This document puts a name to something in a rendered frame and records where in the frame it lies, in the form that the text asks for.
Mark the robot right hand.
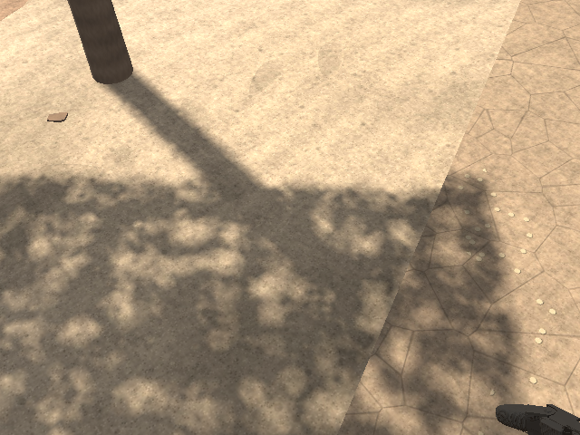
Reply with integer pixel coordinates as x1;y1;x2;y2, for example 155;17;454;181
496;404;580;435

